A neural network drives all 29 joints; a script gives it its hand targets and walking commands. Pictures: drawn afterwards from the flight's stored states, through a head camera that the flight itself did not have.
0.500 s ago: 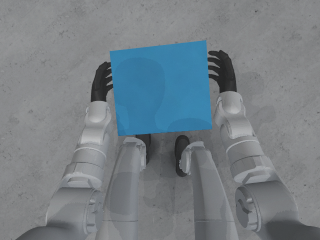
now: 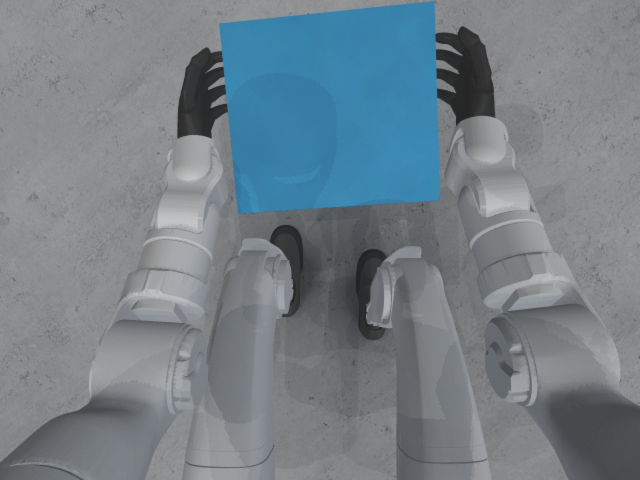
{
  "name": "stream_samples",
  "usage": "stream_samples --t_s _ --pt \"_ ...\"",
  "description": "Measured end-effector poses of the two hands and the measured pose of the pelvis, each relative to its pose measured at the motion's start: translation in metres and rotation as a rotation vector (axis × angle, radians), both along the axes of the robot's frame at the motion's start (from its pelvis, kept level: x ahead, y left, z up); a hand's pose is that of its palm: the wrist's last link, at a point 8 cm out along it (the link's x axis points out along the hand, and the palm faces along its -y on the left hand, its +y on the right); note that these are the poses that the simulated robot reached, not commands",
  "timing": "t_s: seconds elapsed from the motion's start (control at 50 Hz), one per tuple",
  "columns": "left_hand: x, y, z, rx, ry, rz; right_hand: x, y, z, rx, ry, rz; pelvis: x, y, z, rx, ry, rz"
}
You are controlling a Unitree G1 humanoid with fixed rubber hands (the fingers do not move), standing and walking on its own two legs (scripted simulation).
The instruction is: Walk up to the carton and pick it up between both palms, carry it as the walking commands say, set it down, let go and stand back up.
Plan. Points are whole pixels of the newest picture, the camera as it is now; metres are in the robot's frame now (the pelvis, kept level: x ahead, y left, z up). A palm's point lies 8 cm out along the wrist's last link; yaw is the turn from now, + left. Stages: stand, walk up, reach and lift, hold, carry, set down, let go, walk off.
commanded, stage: set down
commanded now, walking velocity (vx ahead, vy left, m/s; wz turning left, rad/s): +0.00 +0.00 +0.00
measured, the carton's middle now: (335, 130) +0.45 +0.01 -0.26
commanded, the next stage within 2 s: none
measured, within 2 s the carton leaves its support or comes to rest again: neither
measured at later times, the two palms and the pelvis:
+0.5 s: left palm (216, 105) +0.48 +0.16 -0.25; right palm (452, 92) +0.50 -0.14 -0.24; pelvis -0.03 +0.00 -0.07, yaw +0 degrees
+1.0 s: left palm (227, 89) +0.51 +0.17 -0.33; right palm (430, 87) +0.52 -0.13 -0.33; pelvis -0.02 +0.00 -0.14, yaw +0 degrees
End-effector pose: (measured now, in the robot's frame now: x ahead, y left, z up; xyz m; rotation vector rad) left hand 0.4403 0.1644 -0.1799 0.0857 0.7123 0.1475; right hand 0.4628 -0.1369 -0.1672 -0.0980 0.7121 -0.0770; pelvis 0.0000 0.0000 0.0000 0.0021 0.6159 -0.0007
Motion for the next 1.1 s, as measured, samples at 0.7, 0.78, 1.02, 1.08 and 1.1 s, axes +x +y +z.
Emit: stream_samples --t_s 0.7,0.78,1.02,1.08,1.1 --pt "0.064 -0.002 -0.118 -0.088 0.011 0.049 0.065 0.0 -0.11 0.019 0.014 -0.026 -0.025 0.0 -0.102 0.005 -0.068 -0.003" --pt "0.063 -0.001 -0.147 -0.088 0.054 0.05 0.063 0.0 -0.141 0.008 0.057 -0.016 -0.018 -0.001 -0.116 0.008 -0.044 -0.003" --pt "0.072 0.003 -0.153 -0.026 0.042 -0.014 0.058 0.003 -0.158 -0.013 0.046 -0.003 -0.019 0.0 -0.146 0.008 -0.086 -0.005" --pt "0.071 0.003 -0.152 -0.033 0.044 -0.007 0.06 0.003 -0.155 0.005 0.043 -0.009 -0.021 0.0 -0.15 0.008 -0.097 -0.005" --pt "0.07 0.003 -0.154 -0.04 0.05 -0.003 0.061 0.003 -0.155 0.013 0.047 -0.011 -0.021 0.0 -0.151 0.008 -0.098 -0.005"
